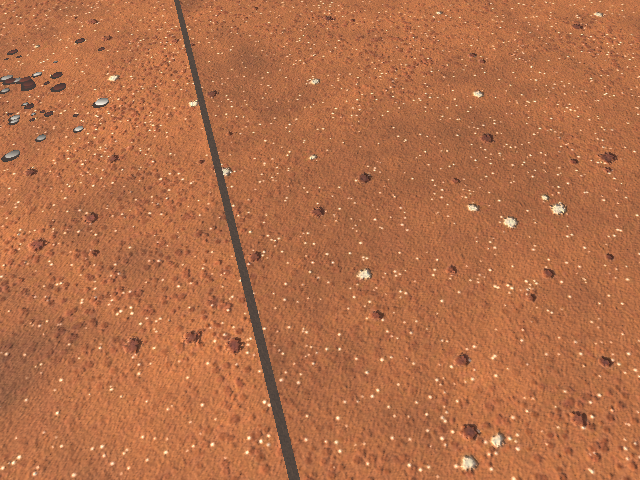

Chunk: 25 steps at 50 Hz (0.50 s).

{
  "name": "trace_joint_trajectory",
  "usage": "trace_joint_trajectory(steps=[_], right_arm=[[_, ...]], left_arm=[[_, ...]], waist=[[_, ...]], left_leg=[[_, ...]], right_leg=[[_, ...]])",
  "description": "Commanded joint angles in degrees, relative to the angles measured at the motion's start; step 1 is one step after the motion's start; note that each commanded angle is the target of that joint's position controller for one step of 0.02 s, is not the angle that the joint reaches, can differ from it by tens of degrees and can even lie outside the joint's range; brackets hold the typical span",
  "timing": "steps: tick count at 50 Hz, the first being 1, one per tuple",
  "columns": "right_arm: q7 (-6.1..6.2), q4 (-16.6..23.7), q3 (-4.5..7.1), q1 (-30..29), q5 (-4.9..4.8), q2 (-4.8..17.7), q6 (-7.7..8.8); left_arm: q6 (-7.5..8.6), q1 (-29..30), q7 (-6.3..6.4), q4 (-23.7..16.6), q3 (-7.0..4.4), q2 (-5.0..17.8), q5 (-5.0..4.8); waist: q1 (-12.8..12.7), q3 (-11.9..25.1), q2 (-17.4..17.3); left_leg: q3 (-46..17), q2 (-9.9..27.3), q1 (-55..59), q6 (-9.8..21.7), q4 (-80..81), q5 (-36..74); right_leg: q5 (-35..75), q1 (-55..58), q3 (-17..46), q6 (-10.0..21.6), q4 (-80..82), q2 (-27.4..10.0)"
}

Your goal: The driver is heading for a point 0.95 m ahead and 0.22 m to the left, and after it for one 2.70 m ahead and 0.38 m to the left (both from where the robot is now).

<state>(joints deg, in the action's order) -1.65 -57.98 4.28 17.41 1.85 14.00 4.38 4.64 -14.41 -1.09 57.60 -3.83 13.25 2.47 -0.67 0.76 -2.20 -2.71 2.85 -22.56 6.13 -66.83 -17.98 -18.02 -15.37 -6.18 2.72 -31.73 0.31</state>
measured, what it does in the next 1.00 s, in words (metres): walks ahead, turning left: left foot, then right foot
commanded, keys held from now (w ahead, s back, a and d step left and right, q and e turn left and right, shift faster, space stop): w+shift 0.56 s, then w+q+shift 0.44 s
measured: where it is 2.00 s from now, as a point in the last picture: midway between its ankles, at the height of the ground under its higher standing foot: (191, 116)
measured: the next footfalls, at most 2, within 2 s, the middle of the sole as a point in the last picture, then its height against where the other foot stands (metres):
left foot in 0.36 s outside the picture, level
right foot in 0.82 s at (383, 310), level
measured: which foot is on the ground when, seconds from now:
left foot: up 0.00-0.34, down 0.36-0.84, up 0.86-1.00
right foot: down 0.00-0.38, up 0.40-0.80, down 0.82-1.00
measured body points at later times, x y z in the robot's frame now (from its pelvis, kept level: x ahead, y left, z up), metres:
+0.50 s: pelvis +0.39 +0.03 +0.00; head +0.42 +0.03 +0.45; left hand +0.44 +0.29 -0.14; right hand +0.45 -0.25 -0.14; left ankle +0.44 +0.09 -0.73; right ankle +0.25 -0.11 -0.61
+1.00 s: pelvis +0.87 +0.01 +0.01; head +0.89 +0.02 +0.45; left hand +0.87 +0.30 -0.11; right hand +1.03 -0.25 -0.11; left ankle +0.77 +0.11 -0.62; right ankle +0.89 -0.09 -0.73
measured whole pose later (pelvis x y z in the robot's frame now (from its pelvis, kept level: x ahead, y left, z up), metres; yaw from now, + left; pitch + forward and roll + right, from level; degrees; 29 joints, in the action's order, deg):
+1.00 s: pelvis +0.87 +0.01 +0.01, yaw +16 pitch +1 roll -2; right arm -1.5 -48.4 4.4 14.5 0.8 18.6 2.5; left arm 5.7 -14.7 -0.2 49.6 -3.3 16.2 2.5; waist 0.2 -1.7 -2.1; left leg -0.4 2.8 -29.8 6.9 -74.2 -13.8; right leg -13.2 -13.1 -10.2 0.9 -26.1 -1.4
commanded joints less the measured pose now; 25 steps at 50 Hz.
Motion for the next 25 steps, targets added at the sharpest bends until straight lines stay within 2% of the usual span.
trace_joint_trajectory(steps=[1, 2, 4, 7, 10, 12, 13, 15, 16, 17, 18, 19, 20, 21, 22, 23, 24, 25], right_arm=[[-1.54, 7.0, -0.13, -5.3, 1.41, 1.9, 0.67], [-2.04, 7.6, -0.31, -6.1, 1.40, 1.5, -0.15], [-2.32, 9.5, -0.55, -10.3, 0.88, 1.7, -1.35], [-2.33, 13.5, -0.99, -19.4, 0.48, 2.2, -1.74], [-2.62, 16.4, -1.92, -25.4, -0.44, 1.3, -1.69], [-2.42, 17.4, -2.16, -27.2, -0.48, 1.4, -1.61], [-2.13, 17.6, -2.14, -27.1, -0.45, 1.7, -1.50], [-1.10, 17.3, -1.61, -23.8, -0.34, 3.3, -1.33], [-0.52, 16.0, -0.94, -17.8, -0.37, 5.1, -1.19], [0.21, 12.8, 0.11, -6.4, -0.45, 7.3, -1.06], [1.04, 8.9, 1.37, 6.6, 0.03, 9.8, -0.86], [1.81, 7.6, 2.97, 12.6, 2.00, 15.5, -0.59], [0.78, 7.1, 3.26, 11.1, 1.36, 16.0, -0.50], [0.27, 7.1, 2.92, 4.2, 0.86, 13.3, -0.27], [0.18, 7.0, 1.94, 1.2, 0.45, 9.0, 0.38], [0.24, 6.4, 1.26, -0.4, 0.52, 6.3, 0.91], [0.49, 5.4, 0.39, -1.1, 0.37, 4.1, 1.27], [0.70, 4.7, -0.20, -1.0, 0.11, 2.8, 1.60]], left_arm=[[1.04, -3.3, 0.46, -1.1, -0.19, 5.5, -0.71], [1.48, -4.7, 0.69, -0.5, 0.23, 4.5, -0.66], [2.11, -8.2, 0.91, 0.5, 0.41, 4.4, -0.92], [2.71, -11.8, 0.76, 0.6, 0.60, 4.5, -1.37], [3.37, -13.3, 1.02, 0.6, 0.71, 4.7, -1.78], [3.41, -14.2, 1.17, 1.1, 0.71, 5.4, -2.09], [3.30, -14.3, 1.12, 1.3, 0.70, 6.0, -2.07], [2.83, -14.9, 1.40, 1.5, 0.32, 8.4, -1.44], [2.14, -14.8, 1.81, 1.8, -0.13, 10.1, -0.74], [1.19, -13.9, 2.31, 1.7, -0.67, 11.6, -0.12], [0.61, -11.4, 2.44, 0.9, -0.88, 11.5, -0.15], [0.78, -14.5, 0.93, -1.7, 0.71, 3.5, -1.92], [2.36, -15.6, -0.02, -3.0, 0.94, 1.9, -3.09], [2.65, -8.2, 0.43, -5.3, 0.12, 5.3, -3.16], [2.92, -4.3, 0.51, -6.3, 0.26, 5.6, -2.88], [2.71, -3.5, 0.32, -6.5, 0.60, 4.4, -2.25], [1.88, -4.0, -0.11, -7.0, 0.91, 3.1, -1.04], [0.82, -5.2, -0.78, -7.0, 1.34, 1.6, -0.26]], waist=[[1.0, -3.5, 5.2], [1.2, -4.5, 6.6], [0.7, -7.6, 5.4], [-0.9, -10.2, 3.6], [-1.6, -11.5, 4.5], [-1.5, -11.8, 4.2], [-1.1, -10.9, 4.4], [1.1, -5.7, 7.9], [4.2, -1.5, 10.0], [9.3, 4.3, 11.4], [15.5, 9.7, 9.8], [12.1, 17.1, -2.4], [8.3, 22.1, -11.1], [6.7, 11.7, -6.4], [5.6, 5.0, 0.6], [3.4, 1.8, 4.0], [0.5, -0.1, 3.2], [-1.4, -0.9, 1.4]], left_leg=[[-0.7, 5.3, -22.6, -1.1, -3.5, 7.0], [0.2, 5.5, -22.4, -2.1, -3.0, 8.4], [2.0, 5.5, -26.7, -3.4, -0.5, 11.5], [4.7, 4.6, -27.7, -4.6, 10.7, 15.8], [7.8, 2.9, -19.6, -3.3, 24.2, 21.0], [9.5, 1.5, -16.5, -1.2, 29.4, 21.7], [10.5, 0.2, -14.5, 0.0, 31.5, 20.4], [12.8, -4.5, -7.2, 2.1, 32.3, 14.8], [12.6, -6.6, -1.2, 3.2, 31.7, 10.7], [11.8, -8.2, 9.9, 4.3, 32.2, 6.4], [8.6, -5.4, 25.9, 5.5, 34.9, 5.7], [-13.1, 10.1, 44.4, 8.8, 36.7, -18.0], [-43.9, 18.4, 48.0, 11.2, 50.4, -32.7], [-40.3, 15.7, 41.1, 9.4, 54.0, -29.4], [-30.3, 14.9, 31.7, 8.9, 53.6, -19.1], [-24.1, 12.9, 23.7, 7.6, 54.8, -12.3], [-19.2, 10.4, 17.0, 6.0, 55.9, -9.5], [-16.1, 9.2, 12.5, 5.6, 57.4, -9.6]], right_leg=[[-19.2, 10.9, 26.5, 6.3, 25.7, -15.4], [-16.6, 9.6, 24.0, 6.4, 26.9, -14.2], [-10.2, 10.3, 19.9, 7.2, 28.7, -12.8], [0.5, 10.8, 14.0, 8.3, 31.5, -11.3], [12.2, 10.7, 9.0, 8.1, 36.1, -11.2], [23.1, 15.6, 6.1, 7.8, 36.6, -11.9], [32.7, 18.9, 4.3, 7.4, 34.4, -11.9], [63.2, 24.8, 2.2, 6.3, 24.2, -13.1], [73.5, 26.7, 1.7, 5.8, 14.9, -13.8], [76.2, 24.9, 1.3, 5.2, 1.4, -14.2], [66.1, 15.3, 0.7, 4.6, -16.5, -11.8], [29.7, -6.8, 1.6, 3.6, -39.6, -4.8], [-6.7, -20.2, 10.5, 3.9, -52.1, 3.7], [-1.1, -27.1, 13.0, 5.5, -54.8, -0.2], [3.9, -27.3, 11.6, 5.6, -52.5, -3.2], [5.4, -24.4, 11.4, 5.4, -48.6, -5.3], [5.8, -21.3, 11.8, 4.8, -45.9, -6.6], [5.5, -19.1, 11.7, 3.8, -43.9, -7.6]])
Velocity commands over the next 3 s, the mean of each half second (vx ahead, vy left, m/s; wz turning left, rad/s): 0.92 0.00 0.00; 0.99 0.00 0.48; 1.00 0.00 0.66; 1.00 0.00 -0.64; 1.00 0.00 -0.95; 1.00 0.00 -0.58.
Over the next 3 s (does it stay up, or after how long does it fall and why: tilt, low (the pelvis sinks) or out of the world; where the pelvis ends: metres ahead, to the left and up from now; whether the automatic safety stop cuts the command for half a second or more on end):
stays up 2.63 0.40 -0.02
